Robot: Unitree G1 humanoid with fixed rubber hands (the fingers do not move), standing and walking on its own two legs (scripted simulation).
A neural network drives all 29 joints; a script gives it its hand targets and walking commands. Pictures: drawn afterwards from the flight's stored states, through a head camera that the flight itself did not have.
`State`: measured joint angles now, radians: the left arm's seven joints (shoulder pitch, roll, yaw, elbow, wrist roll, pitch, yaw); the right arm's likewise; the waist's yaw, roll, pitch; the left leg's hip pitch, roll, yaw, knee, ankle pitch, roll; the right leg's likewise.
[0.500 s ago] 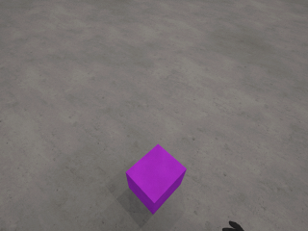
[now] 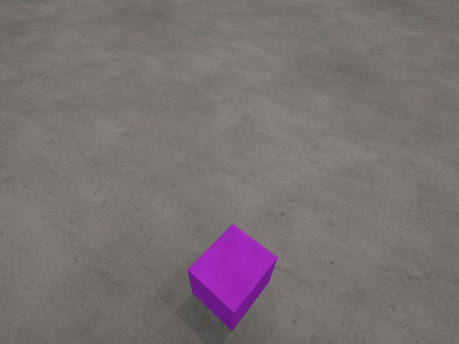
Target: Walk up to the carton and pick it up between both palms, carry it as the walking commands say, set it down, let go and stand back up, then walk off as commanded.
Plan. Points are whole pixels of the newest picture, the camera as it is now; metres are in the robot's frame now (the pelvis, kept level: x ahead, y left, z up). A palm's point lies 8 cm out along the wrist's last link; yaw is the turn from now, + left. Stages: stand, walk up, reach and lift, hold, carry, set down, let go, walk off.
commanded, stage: walk up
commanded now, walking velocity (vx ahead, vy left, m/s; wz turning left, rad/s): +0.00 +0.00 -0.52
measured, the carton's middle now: (232, 276) +0.50 -0.04 -0.65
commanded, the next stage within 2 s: none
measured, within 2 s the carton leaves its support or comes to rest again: neither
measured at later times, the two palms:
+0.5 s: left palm out of the picture -0.02 +0.27 -0.06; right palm out of the picture -0.03 -0.31 -0.16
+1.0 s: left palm (47, 309) +0.24 +0.37 -0.15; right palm out of the picture +0.07 -0.13 -0.12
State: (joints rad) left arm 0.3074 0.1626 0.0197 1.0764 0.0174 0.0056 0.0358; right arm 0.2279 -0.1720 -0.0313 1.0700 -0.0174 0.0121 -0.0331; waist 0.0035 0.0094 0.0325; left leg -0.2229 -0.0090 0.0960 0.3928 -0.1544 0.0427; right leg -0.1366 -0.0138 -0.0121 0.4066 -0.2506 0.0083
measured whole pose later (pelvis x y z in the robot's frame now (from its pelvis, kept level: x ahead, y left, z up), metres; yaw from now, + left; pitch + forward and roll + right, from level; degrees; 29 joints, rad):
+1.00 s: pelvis +0.10 +0.13 -0.01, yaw -31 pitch +2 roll +1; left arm 0.26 0.28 0.09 1.03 0.06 0.07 0.06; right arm 0.13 -0.19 -0.05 0.90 -0.03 0.04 -0.01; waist 0.04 -0.08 0.04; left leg -0.28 0.03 0.14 0.51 -0.27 0.02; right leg -0.51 -0.06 0.03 1.13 -0.43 0.01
